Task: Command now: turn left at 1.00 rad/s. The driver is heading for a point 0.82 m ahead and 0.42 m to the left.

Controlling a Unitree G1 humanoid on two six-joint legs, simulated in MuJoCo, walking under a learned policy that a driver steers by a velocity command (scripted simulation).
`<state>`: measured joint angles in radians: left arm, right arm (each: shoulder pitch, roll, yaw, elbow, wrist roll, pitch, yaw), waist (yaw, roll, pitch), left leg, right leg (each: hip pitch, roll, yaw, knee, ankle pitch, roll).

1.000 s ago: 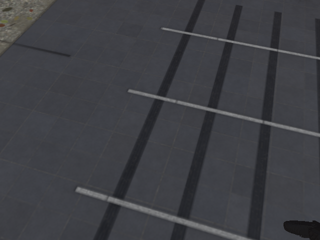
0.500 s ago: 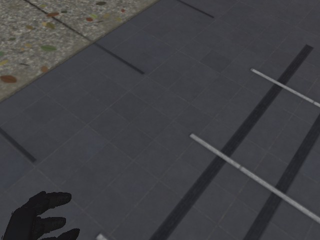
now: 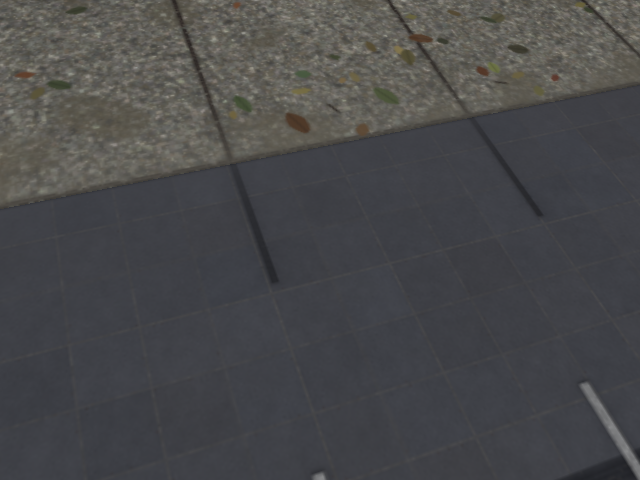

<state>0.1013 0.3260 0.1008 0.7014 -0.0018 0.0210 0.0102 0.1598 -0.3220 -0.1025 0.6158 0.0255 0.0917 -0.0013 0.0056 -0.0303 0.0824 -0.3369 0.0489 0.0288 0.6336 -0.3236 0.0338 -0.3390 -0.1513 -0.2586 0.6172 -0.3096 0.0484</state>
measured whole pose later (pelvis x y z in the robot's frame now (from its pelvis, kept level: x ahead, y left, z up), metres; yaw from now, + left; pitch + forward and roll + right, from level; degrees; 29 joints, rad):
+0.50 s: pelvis +0.18 -0.01 +0.00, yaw +19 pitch +3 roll -2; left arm 0.15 0.29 0.07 0.68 -0.01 -0.13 -0.04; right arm 0.34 -0.28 -0.04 0.70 0.04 -0.05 -0.01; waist -0.02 0.03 -0.04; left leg -0.24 -0.05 -0.23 0.86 -0.46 0.06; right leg -0.33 0.05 -0.03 0.55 -0.28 -0.03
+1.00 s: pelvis +0.54 +0.16 -0.02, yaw +31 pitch +1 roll +2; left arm 0.39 0.25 0.00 0.81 -0.02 -0.11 0.02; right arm 0.15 -0.30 -0.06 0.66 0.02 -0.08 0.04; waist 0.02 -0.01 0.05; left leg -0.48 -0.17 0.06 0.63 -0.19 0.17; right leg -0.14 0.00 0.05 1.31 -0.37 0.00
